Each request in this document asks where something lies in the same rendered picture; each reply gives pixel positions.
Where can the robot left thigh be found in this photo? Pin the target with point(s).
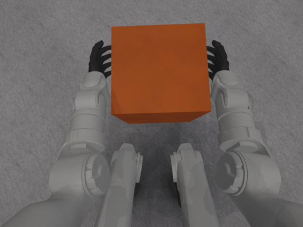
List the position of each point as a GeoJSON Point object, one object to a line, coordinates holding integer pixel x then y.
{"type": "Point", "coordinates": [117, 203]}

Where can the right robot hand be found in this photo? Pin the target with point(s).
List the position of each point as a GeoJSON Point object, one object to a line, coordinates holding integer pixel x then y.
{"type": "Point", "coordinates": [219, 59]}

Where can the robot thigh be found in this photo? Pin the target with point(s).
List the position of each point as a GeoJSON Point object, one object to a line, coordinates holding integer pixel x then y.
{"type": "Point", "coordinates": [197, 205]}
{"type": "Point", "coordinates": [117, 203]}

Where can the robot right forearm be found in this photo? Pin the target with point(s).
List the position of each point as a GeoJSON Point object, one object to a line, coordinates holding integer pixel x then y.
{"type": "Point", "coordinates": [234, 116]}

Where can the robot right thigh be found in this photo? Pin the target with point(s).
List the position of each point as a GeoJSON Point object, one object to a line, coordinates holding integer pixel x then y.
{"type": "Point", "coordinates": [197, 205]}

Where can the left robot hand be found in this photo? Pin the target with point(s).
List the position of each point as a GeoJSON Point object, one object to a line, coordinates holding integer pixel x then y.
{"type": "Point", "coordinates": [96, 60]}

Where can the robot right upper arm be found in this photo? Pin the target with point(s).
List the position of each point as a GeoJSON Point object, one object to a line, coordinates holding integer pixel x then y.
{"type": "Point", "coordinates": [252, 181]}

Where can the robot left upper arm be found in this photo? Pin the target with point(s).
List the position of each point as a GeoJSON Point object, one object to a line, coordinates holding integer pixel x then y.
{"type": "Point", "coordinates": [76, 182]}

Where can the robot left forearm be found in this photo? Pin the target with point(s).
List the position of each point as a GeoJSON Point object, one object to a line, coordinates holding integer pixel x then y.
{"type": "Point", "coordinates": [86, 133]}

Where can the carton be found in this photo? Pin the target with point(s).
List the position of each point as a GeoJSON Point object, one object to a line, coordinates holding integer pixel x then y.
{"type": "Point", "coordinates": [159, 73]}

